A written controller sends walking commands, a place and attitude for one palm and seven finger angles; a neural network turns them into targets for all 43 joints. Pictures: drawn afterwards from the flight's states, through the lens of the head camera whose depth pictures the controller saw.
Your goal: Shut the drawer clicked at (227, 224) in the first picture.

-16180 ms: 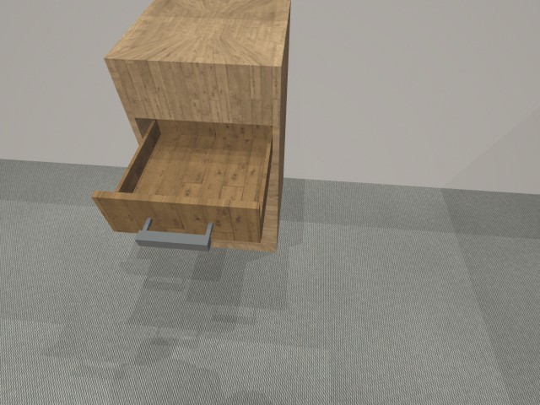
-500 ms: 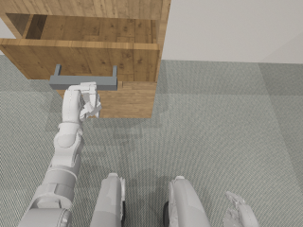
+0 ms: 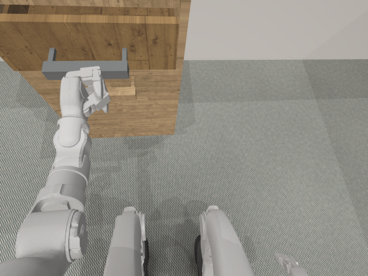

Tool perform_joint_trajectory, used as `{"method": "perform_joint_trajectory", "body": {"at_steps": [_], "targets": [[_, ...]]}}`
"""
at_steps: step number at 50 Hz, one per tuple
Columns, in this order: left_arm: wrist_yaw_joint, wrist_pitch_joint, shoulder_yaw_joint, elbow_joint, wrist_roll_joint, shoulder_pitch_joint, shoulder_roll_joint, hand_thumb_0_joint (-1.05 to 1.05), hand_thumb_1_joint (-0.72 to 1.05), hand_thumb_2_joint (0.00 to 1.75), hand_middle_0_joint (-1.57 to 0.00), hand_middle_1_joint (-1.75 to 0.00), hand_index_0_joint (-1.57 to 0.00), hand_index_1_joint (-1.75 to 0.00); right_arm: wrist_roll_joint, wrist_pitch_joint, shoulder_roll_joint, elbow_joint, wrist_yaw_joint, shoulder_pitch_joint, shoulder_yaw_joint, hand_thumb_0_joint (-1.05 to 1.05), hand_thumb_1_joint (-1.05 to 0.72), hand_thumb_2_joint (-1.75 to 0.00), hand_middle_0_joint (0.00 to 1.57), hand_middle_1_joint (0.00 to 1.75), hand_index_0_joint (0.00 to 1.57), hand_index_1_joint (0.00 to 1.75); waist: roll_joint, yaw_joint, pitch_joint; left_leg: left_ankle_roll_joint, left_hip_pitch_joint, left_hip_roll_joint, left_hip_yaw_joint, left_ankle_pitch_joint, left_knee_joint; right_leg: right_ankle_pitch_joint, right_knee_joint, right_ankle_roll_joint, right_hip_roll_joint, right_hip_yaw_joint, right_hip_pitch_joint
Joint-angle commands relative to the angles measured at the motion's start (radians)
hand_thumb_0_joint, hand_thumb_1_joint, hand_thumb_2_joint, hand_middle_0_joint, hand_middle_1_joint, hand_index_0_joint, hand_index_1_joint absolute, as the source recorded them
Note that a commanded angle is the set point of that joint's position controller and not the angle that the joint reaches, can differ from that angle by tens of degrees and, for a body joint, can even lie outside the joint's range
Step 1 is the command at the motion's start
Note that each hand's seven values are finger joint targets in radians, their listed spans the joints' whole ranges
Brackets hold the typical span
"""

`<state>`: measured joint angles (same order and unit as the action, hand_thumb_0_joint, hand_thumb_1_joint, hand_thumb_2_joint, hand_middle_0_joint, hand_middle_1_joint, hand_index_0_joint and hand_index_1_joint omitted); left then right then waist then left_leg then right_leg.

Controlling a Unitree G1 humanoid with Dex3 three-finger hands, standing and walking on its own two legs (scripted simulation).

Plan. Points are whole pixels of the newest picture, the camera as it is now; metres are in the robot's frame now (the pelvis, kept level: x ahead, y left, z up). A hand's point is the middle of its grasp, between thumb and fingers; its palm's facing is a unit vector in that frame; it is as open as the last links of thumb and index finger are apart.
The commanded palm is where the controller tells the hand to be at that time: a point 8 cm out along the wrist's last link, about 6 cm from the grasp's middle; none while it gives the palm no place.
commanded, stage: push the drawer shut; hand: left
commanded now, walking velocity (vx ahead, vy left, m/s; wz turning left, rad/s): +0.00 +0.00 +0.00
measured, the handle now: (88, 61) +0.56 +0.19 +0.02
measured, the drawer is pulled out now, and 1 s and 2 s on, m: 0.04 0.00 0.00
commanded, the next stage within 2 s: pull the fist back off the drawer in 0.58 s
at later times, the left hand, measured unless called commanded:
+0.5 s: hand (105, 79) +0.52 +0.15 +0.02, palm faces +0.03 -1.00 -0.05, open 2.9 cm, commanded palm +0.53 +0.18 +0.03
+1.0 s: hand (101, 79) +0.53 +0.16 +0.01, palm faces +0.01 -1.00 -0.05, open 2.7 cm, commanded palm +0.52 +0.17 +0.03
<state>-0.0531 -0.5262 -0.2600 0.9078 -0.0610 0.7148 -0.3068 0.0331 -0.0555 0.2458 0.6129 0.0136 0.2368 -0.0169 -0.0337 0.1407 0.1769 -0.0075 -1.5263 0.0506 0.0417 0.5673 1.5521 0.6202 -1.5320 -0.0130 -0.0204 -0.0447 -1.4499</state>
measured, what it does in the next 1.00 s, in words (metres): stands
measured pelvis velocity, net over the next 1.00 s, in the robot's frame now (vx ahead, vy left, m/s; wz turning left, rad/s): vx -0.03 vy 0.01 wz -0.03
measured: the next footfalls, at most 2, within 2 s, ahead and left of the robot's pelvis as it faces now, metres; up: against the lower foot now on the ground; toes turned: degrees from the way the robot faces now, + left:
none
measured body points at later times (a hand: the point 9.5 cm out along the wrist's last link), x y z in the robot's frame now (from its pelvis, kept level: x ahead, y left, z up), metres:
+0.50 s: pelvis -0.01 +0.00 -0.01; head +0.18 +0.03 +0.40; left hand +0.52 +0.20 +0.02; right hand +0.03 -0.26 -0.13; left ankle +0.06 +0.12 -0.55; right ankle +0.04 -0.13 -0.55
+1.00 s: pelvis -0.03 +0.01 -0.02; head +0.16 +0.05 +0.38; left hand +0.52 +0.21 +0.02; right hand +0.00 -0.26 -0.13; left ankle +0.06 +0.12 -0.55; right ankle +0.04 -0.13 -0.55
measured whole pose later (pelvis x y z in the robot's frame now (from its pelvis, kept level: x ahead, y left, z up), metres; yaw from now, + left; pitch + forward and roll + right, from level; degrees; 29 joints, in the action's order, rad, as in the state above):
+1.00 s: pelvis -0.03 +0.01 -0.02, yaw -2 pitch +33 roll -6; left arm -0.08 -0.45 -0.31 1.13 0.01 1.02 -0.48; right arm 0.05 -0.05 0.25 0.62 0.01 0.29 -0.07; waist -0.03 0.22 0.16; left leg 0.00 -1.67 0.05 0.08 0.53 1.62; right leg 0.57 -1.57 -0.02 -0.01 -0.07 -1.57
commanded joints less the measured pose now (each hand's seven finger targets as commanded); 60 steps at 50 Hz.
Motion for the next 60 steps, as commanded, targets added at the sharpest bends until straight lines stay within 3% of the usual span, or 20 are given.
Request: {"method": "perform_joint_trajectory", "body": {"at_steps": [1,6,15,20,22,25,26,30,32,34,41,42,43,44,46,51,52,54,57,60], "targets": [[0.008,-0.062,-0.052,-0.176,-0.004,0.491,-0.203,0.00,0.90,0.90,-1.40,-1.60,-1.40,-1.60,0.009,0.005,0.177,-0.059,-0.007,0.140,0.061,0.00,-0.90,-0.90,0.20,0.30,0.20,0.30,-0.076,0.052,0.553,0.035,0.456,-0.035,0.018,-0.203,-0.161,-0.195,0.218,0.035,0.046,0.002,0.199],[0.002,-0.062,-0.064,-0.161,0.006,0.556,-0.227,0.00,0.90,0.90,-1.40,-1.60,-1.40,-1.60,0.014,-0.009,0.180,-0.057,-0.003,0.155,0.059,0.00,-0.90,-0.90,0.20,0.30,0.20,0.30,-0.131,0.054,0.594,0.033,0.501,-0.032,0.027,-0.244,-0.156,-0.214,0.200,0.040,0.048,-0.007,0.171],[0.005,-0.049,-0.095,-0.094,0.025,0.629,-0.282,0.00,0.90,0.90,-1.40,-1.60,-1.40,-1.60,0.021,-0.028,0.183,-0.049,0.004,0.180,0.052,0.00,-0.90,-0.90,0.20,0.30,0.20,0.30,-0.114,0.076,0.570,0.039,0.446,-0.029,0.023,-0.219,-0.140,-0.200,0.210,0.036,0.056,-0.002,0.176],[0.009,-0.045,-0.100,-0.071,0.037,0.732,-0.310,0.00,0.90,0.90,-1.40,-1.60,-1.40,-1.60,0.024,-0.032,0.189,-0.042,0.002,0.195,0.049,0.00,-0.90,-0.90,0.20,0.30,0.20,0.30,-0.115,0.106,0.565,0.045,0.428,-0.027,0.032,-0.184,-0.128,-0.172,0.207,0.033,0.059,-0.004,0.139],[0.010,-0.047,-0.109,-0.069,0.046,0.782,-0.343,0.00,0.90,0.90,-1.40,-1.60,-1.40,-1.60,0.025,-0.030,0.192,-0.036,-0.002,0.205,0.045,0.00,-0.90,-0.90,0.20,0.30,0.20,0.30,-0.150,0.110,0.579,0.044,0.434,-0.028,0.034,-0.179,-0.123,-0.166,0.200,0.035,0.059,-0.005,0.124],[0.012,-0.037,-0.093,-0.050,0.050,0.834,-0.346,0.00,0.90,0.90,-1.40,-1.60,-1.40,-1.60,0.025,-0.026,0.193,-0.030,-0.006,0.208,0.040,0.00,-0.90,-0.90,0.20,0.30,0.20,0.30,-0.154,0.129,0.561,0.046,0.412,-0.030,0.035,-0.143,-0.119,-0.142,0.206,0.035,0.061,-0.003,0.110],[0.011,-0.039,-0.063,-0.062,0.053,0.877,-0.324,0.00,0.90,0.90,-1.40,-1.60,-1.40,-1.60,0.024,-0.021,0.193,-0.026,-0.008,0.209,0.040,0.00,-0.90,-0.90,0.20,0.30,0.20,0.30,-0.180,0.148,0.559,0.047,0.438,-0.028,0.045,-0.134,-0.121,-0.136,0.198,0.036,0.061,-0.009,0.067],[0.016,-0.023,-0.058,-0.038,0.055,0.932,-0.353,0.00,0.90,0.90,-1.40,-1.60,-1.40,-1.60,0.024,-0.008,0.201,-0.018,-0.015,0.214,0.032,0.00,-0.90,-0.90,0.20,0.30,0.20,0.30,-0.187,0.163,0.553,0.049,0.408,-0.031,0.048,-0.062,-0.121,-0.094,0.203,0.036,0.064,-0.009,0.052],[0.018,-0.023,-0.063,-0.055,0.057,0.971,-0.380,0.00,0.90,0.90,-1.40,-1.60,-1.40,-1.60,0.024,0.001,0.206,-0.016,-0.021,0.216,0.026,0.00,-0.90,-0.90,0.20,0.30,0.20,0.30,-0.225,0.167,0.570,0.048,0.429,-0.030,0.057,-0.052,-0.125,-0.089,0.196,0.038,0.063,-0.012,0.030],[0.018,-0.014,-0.043,-0.040,0.057,0.985,-0.368,0.00,0.90,0.90,-1.40,-1.60,-1.40,-1.60,0.022,0.008,0.205,-0.015,-0.025,0.210,0.024,0.00,-0.90,-0.90,0.20,0.30,0.20,0.30,-0.224,0.178,0.564,0.048,0.419,-0.031,0.060,-0.022,-0.128,-0.074,0.199,0.038,0.064,-0.012,0.020],[0.016,0.017,-0.066,0.002,0.052,0.933,-0.376,0.00,0.90,0.90,-1.40,-1.60,-1.40,-1.60,0.023,0.022,0.216,-0.020,-0.022,0.216,0.017,0.00,-0.90,-0.90,0.20,0.30,0.20,0.30,-0.229,0.154,0.547,0.044,0.413,-0.028,0.079,0.044,-0.155,-0.047,0.192,0.043,0.060,-0.021,0.005],[0.015,0.016,-0.056,-0.022,0.052,0.939,-0.363,0.00,0.90,0.90,-1.40,-1.60,-1.40,-1.60,0.024,0.022,0.216,-0.023,-0.019,0.213,0.018,0.00,-0.90,-0.90,0.20,0.30,0.20,0.30,-0.257,0.149,0.560,0.041,0.430,-0.028,0.080,0.033,-0.159,-0.055,0.189,0.044,0.058,-0.025,0.001],[0.012,0.024,-0.047,-0.004,0.049,0.911,-0.338,0.00,0.90,0.90,-1.40,-1.60,-1.40,-1.60,0.023,0.021,0.214,-0.024,-0.016,0.210,0.021,0.00,-0.90,-0.90,0.20,0.30,0.20,0.30,-0.245,0.145,0.553,0.039,0.423,-0.029,0.080,0.048,-0.162,-0.051,0.194,0.044,0.059,-0.023,0.004],[0.012,0.026,-0.070,-0.002,0.044,0.899,-0.359,0.00,0.90,0.90,-1.40,-1.60,-1.40,-1.60,0.023,0.021,0.216,-0.024,-0.016,0.211,0.020,0.00,-0.90,-0.90,0.20,0.30,0.20,0.30,-0.211,0.143,0.545,0.041,0.400,-0.027,0.076,0.056,-0.159,-0.046,0.198,0.042,0.059,-0.020,0.020],[0.008,0.027,-0.089,0.001,0.042,0.861,-0.374,0.00,0.90,0.90,-1.40,-1.60,-1.40,-1.60,0.023,0.022,0.213,-0.031,-0.014,0.210,0.016,0.00,-0.90,-0.90,0.20,0.30,0.20,0.30,-0.220,0.127,0.536,0.042,0.386,-0.028,0.069,0.048,-0.162,-0.042,0.195,0.044,0.060,-0.020,0.032],[-0.003,0.030,-0.078,0.006,0.030,0.756,-0.320,0.00,0.90,0.90,-1.40,-1.60,-1.40,-1.60,0.019,0.013,0.207,-0.043,-0.006,0.203,0.022,0.00,-0.90,-0.90,0.20,0.30,0.20,0.30,-0.186,0.109,0.503,0.038,0.390,-0.024,0.071,0.043,-0.181,-0.046,0.198,0.043,0.059,-0.025,0.036],[-0.001,0.022,-0.096,-0.038,0.029,0.756,-0.345,0.00,0.90,0.90,-1.40,-1.60,-1.40,-1.60,0.020,0.009,0.212,-0.044,-0.005,0.201,0.023,0.00,-0.90,-0.90,0.20,0.30,0.20,0.30,-0.195,0.097,0.522,0.035,0.407,-0.022,0.073,0.024,-0.183,-0.057,0.193,0.044,0.057,-0.027,0.043],[0.001,0.020,-0.093,-0.056,0.027,0.692,-0.319,0.00,0.90,0.90,-1.40,-1.60,-1.40,-1.60,0.018,0.002,0.208,-0.051,-0.002,0.200,0.031,0.00,-0.90,-0.90,0.20,0.30,0.20,0.30,-0.176,0.086,0.556,0.033,0.437,-0.020,0.072,-0.024,-0.185,-0.083,0.192,0.043,0.057,-0.027,0.061],[0.003,0.010,-0.086,-0.135,0.019,0.620,-0.284,0.00,0.90,0.90,-1.40,-1.60,-1.40,-1.60,0.017,-0.010,0.203,-0.063,0.008,0.200,0.038,0.00,-0.90,-0.90,0.20,0.30,0.20,0.30,-0.211,0.062,0.591,0.024,0.520,-0.017,0.076,-0.119,-0.199,-0.134,0.187,0.046,0.052,-0.035,0.068],[0.010,0.018,-0.075,-0.182,0.011,0.489,-0.244,0.00,0.90,0.90,-1.40,-1.60,-1.40,-1.60,0.012,-0.026,0.193,-0.075,0.018,0.190,0.048,0.00,-0.90,-0.90,0.20,0.30,0.20,0.30,-0.164,0.045,0.593,0.024,0.531,-0.016,0.061,-0.192,-0.201,-0.172,0.203,0.044,0.054,-0.032,0.124]]}}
